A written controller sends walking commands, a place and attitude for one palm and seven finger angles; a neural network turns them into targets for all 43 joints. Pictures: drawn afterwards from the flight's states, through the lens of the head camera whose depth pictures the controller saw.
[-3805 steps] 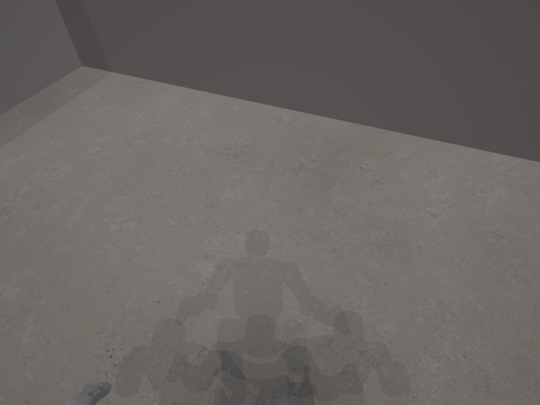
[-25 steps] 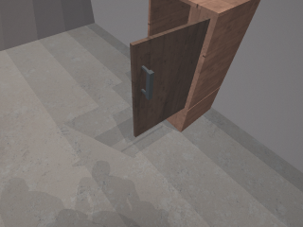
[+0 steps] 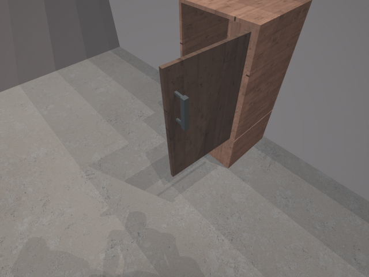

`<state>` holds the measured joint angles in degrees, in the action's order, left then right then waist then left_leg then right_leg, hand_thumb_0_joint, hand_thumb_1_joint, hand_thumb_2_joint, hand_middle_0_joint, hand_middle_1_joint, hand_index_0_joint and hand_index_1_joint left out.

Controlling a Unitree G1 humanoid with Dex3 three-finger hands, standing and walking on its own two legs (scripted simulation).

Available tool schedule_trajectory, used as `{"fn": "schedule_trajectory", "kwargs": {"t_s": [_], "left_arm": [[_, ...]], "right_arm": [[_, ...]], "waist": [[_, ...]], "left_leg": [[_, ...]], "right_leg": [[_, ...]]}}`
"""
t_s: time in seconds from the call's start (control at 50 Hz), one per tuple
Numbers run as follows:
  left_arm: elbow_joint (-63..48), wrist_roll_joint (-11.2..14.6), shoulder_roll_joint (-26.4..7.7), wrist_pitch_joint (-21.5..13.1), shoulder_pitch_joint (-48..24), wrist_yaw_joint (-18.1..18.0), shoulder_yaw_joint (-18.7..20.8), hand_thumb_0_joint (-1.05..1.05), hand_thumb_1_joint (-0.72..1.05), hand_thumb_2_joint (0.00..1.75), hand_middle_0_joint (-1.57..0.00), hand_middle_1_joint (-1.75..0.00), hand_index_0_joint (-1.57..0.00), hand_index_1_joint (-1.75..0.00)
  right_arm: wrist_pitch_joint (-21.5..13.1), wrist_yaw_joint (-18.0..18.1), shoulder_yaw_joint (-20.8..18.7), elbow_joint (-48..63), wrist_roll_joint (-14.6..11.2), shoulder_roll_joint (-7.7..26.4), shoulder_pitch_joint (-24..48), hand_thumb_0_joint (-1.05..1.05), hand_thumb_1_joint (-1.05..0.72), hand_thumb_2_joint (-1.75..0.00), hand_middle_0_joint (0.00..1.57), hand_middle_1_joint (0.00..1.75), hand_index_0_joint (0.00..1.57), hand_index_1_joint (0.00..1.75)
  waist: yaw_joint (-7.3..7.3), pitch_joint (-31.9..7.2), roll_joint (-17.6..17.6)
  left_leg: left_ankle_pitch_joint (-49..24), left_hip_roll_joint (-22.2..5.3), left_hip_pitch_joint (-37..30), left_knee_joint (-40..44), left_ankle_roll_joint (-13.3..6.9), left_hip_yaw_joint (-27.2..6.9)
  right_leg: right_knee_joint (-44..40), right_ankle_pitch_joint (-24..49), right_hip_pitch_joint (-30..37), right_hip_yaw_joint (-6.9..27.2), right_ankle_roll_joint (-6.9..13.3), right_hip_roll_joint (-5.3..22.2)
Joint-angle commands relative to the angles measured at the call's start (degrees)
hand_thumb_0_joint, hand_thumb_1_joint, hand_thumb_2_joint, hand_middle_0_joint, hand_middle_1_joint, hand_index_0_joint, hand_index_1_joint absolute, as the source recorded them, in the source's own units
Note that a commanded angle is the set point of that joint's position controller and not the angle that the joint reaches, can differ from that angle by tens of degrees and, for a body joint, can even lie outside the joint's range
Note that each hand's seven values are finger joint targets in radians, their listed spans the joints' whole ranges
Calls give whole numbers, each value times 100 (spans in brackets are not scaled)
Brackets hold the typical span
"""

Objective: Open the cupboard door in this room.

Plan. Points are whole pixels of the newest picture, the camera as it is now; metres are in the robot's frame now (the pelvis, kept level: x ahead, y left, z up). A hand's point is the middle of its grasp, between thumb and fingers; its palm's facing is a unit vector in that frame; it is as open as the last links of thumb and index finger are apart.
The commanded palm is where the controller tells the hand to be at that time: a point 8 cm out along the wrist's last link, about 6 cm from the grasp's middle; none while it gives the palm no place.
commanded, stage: let the arm hang, fingers relaxed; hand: left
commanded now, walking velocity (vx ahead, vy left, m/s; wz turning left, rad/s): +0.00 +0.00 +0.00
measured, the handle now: (181, 110) +0.65 +0.05 -0.04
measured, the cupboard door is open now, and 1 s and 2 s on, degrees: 86 86 86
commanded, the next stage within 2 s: look to check the result in 0.24 s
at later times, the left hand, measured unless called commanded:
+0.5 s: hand out of the picture +0.02 +0.16 -0.17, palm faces +0.04 -0.98 -0.20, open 7.3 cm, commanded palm none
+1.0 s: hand out of the picture +0.05 +0.16 -0.17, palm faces +0.05 -0.97 -0.22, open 7.3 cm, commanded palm none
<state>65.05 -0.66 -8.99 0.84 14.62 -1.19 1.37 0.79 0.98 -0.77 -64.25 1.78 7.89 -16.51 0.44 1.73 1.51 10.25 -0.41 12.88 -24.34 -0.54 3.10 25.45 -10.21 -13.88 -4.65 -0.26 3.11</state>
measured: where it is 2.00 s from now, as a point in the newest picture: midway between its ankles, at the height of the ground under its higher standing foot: outside the picture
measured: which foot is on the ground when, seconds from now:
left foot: down 0.00-1.00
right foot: down 0.00-1.00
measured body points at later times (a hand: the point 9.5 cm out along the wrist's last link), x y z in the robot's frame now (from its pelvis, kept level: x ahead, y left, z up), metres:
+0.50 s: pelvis +0.02 -0.01 +0.00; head +0.04 -0.02 +0.45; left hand +0.02 +0.21 -0.15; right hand +0.01 -0.23 -0.17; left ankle +0.03 +0.11 -0.74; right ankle +0.04 -0.12 -0.74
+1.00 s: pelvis +0.03 -0.02 +0.00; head +0.05 -0.03 +0.45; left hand +0.05 +0.21 -0.15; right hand +0.05 -0.25 -0.16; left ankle +0.03 +0.11 -0.74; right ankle +0.04 -0.12 -0.74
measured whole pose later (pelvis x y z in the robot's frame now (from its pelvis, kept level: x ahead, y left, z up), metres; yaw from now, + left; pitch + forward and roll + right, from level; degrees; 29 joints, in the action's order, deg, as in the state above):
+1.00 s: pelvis +0.03 -0.02 +0.00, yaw +1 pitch -1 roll +0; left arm 65.7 -0.3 -9.7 -0.5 12.4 -1.3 1.3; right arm 0.1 1.4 -0.6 -66.0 1.5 9.6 -12.9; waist 0.4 2.8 0.9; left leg 11.4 -2.1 8.6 -21.2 1.5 1.7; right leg 22.0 -11.8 -9.1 -6.2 1.2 1.2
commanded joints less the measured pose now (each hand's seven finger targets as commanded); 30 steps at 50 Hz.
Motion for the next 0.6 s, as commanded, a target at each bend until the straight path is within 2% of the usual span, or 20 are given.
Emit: {"fn": "schedule_trajectory", "kwargs": {"t_s": [0.0, 0.06, 0.18, 0.24, 0.38, 0.48, 0.58], "left_arm": [[-133, -33, -636, -95, 293, -58, 99, 0, 90, 90, -20, -30, -20, -30], [-147, -30, -592, -109, 291, -59, 107, 0, 90, 90, -20, -30, -20, -30], [-152, -15, -623, -151, 275, -68, 115, 0, 90, 90, -20, -30, -20, -30], [-142, -4, -593, -158, 234, -69, 105, 0, 90, 90, -20, -30, -20, -30], [-103, -1, -611, -164, 227, -81, 96, 0, 90, 90, -20, -30, -20, -30], [-102, 0, -656, -182, 226, -80, 107, 0, 90, 90, -20, -30, -20, -30], [-97, 3, -682, -198, 192, -81, 110, 0, 90, 90, -20, -30, -20, -30]], "right_arm": [[-65, 51, -75, 115, -20, 537, -321, 0, -90, -90, 20, 30, 20, 30], [-76, 56, -73, 109, -19, 513, -309, 0, -90, -90, 20, 30, 20, 30], [-94, 65, -63, 76, -40, 506, -316, 0, -90, -90, 20, 30, 20, 30], [-104, 70, -47, 42, -37, 479, -302, 0, -90, -90, 20, 30, 20, 30], [-83, 81, -48, 11, -50, 528, -221, 0, -90, -90, 20, 30, 20, 30], [-87, 82, -53, -3, -52, 558, -193, 0, -90, -90, 20, 30, 20, 30], [-104, 89, -50, -21, -50, 612, -117, 0, -90, -90, 20, 30, 20, 30]], "waist": [[-30, 406, -105], [-29, 335, -26], [-24, 166, -164], [-11, 125, -91], [-11, 219, -69], [-8, 113, -233], [-11, 56, -90]], "left_leg": [[812, -506, 404, 808, -91, -593], [702, -494, 306, 789, -85, -559], [101, -480, 74, 586, -62, -443], [-142, -495, 12, 564, -46, -438], [-189, -506, -89, 545, -31, -414], [-282, -496, -183, 501, -23, -391], [-453, -532, -251, 517, -14, -399]], "right_leg": [[-569, -757, -48, 423, 179, 301], [-571, -659, -36, 448, 178, 305], [-611, -410, 84, 442, 191, 352], [-598, -233, 154, 422, 189, 375], [-697, -228, 128, 445, 205, 367], [-760, -176, 215, 441, 212, 389], [-727, 79, 306, 418, 222, 390]]}}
